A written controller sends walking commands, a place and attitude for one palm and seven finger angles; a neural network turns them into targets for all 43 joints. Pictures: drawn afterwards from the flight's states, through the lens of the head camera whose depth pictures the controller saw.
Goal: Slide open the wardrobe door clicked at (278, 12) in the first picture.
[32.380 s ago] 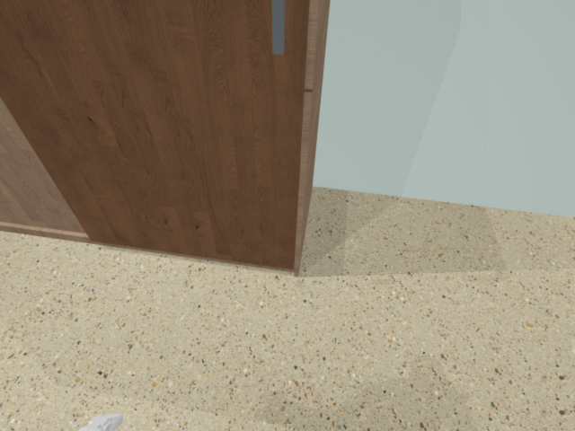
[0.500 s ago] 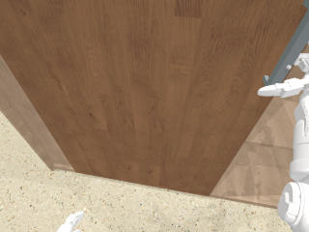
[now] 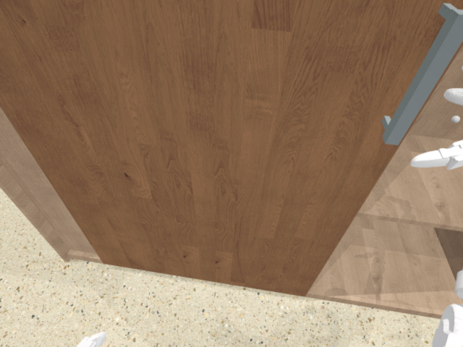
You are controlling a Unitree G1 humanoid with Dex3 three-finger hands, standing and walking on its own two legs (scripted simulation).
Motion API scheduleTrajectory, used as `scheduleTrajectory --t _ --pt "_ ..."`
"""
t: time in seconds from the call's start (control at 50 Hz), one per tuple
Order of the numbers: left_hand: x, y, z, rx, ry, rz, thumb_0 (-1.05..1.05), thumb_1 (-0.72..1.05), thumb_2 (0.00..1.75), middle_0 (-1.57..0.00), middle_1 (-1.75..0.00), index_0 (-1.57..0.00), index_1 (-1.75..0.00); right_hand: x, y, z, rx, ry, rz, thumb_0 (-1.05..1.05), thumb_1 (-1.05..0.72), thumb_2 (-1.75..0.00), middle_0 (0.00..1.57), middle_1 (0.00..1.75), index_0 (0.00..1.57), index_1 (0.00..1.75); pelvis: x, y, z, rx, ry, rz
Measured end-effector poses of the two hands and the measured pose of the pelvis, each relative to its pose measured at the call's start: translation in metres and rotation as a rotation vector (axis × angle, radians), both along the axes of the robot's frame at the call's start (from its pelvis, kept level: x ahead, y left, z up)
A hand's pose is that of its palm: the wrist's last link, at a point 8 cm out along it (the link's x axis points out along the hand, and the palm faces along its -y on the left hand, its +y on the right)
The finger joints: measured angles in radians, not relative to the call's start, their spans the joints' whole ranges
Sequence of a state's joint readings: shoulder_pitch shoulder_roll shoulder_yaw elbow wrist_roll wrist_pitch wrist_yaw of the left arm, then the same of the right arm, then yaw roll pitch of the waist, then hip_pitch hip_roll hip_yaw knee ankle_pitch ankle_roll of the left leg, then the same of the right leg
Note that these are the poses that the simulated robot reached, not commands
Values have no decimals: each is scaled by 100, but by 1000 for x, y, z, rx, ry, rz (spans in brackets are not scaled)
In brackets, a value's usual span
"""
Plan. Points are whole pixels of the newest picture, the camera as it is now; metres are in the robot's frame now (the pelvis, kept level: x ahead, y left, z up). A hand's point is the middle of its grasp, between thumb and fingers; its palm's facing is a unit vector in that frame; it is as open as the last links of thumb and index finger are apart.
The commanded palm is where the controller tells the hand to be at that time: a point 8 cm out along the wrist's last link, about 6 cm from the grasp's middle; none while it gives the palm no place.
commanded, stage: slip the hand off the handle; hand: right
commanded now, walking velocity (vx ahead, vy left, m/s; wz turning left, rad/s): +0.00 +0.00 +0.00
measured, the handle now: (416, 80) +0.47 -0.24 +0.27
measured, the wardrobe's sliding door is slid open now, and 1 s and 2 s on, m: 0.68 0.68 0.68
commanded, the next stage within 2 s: draw the hand back to the body in 0.52 s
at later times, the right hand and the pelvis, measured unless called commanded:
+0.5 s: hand out of the picture +0.29 -0.26 +0.25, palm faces +0.35 +0.93 -0.12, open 14.7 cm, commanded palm +0.26 -0.31 +0.25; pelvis -0.02 +0.01 +0.00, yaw -2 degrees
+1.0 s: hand out of the picture +0.24 -0.26 +0.23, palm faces +0.20 +0.98 -0.02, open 14.7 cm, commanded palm +0.20 -0.30 +0.23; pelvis -0.01 +0.02 +0.00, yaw -2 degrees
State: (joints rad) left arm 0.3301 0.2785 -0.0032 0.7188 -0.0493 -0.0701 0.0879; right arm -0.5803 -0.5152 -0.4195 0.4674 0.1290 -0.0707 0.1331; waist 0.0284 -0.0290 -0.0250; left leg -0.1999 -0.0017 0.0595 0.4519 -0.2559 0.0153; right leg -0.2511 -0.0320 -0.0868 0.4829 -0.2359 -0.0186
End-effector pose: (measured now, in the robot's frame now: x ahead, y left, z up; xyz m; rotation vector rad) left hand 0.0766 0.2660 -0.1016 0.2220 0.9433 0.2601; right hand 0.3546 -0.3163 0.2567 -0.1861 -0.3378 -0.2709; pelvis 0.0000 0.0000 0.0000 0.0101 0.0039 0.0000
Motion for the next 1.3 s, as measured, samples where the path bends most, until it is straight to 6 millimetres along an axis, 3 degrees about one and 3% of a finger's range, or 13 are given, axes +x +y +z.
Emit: scheduleTrajectory --t 0.1,0.28,0.44,0.66,0.8,0.92,1.16,1.3 --pt "21 -12 4 -30 -80 -19 1 90 90 -20 -30 -20 -30 -21 -4 -6 37 11 -47 -1 55 -20 26 115 26 115 1 1 0 -5 -25 10" --pt "72 -30 20 -43 -210 -138 1 90 90 -20 -30 -20 -30 -77 -8 2 -3 -25 -100 -1 56 -20 26 115 26 115 -6 5 1 -4 -67 -17" --pt "102 -38 35 -41 -304 -204 1 90 90 -20 -30 -20 -30 -95 8 -2 6 -5 -55 -1 56 -20 26 115 26 115 -15 11 2 -7 -84 -37" --pt "94 -28 33 -42 -300 -205 1 90 90 -20 -30 -20 -30 -115 3 0 -3 -24 -115 -1 56 -20 26 115 26 115 -14 21 1 -9 -104 -35" --pt "90 -18 27 -46 -285 -155 1 90 90 -20 -30 -20 -30 -111 8 -15 116 202 33 -1 56 -20 26 115 26 115 -12 22 3 -11 -113 -34" --pt "103 -15 42 -50 -374 -151 1 90 90 -20 -30 -20 -30 -130 7 -21 158 240 90 -1 55 -20 26 115 26 115 -9 19 1 -12 -116 -25" --pt "125 -45 70 -42 -491 -245 1 90 90 -20 -30 -20 -30 -180 4 -46 156 220 41 -1 52 -22 25 113 25 113 -21 11 0 -5 -150 -43" --pt "107 -67 56 -76 -449 -322 1 90 90 -20 -30 -20 -30 -210 8 -41 -44 41 -231 -1 36 -30 25 104 25 104 -31 7 2 -1 -139 -42"
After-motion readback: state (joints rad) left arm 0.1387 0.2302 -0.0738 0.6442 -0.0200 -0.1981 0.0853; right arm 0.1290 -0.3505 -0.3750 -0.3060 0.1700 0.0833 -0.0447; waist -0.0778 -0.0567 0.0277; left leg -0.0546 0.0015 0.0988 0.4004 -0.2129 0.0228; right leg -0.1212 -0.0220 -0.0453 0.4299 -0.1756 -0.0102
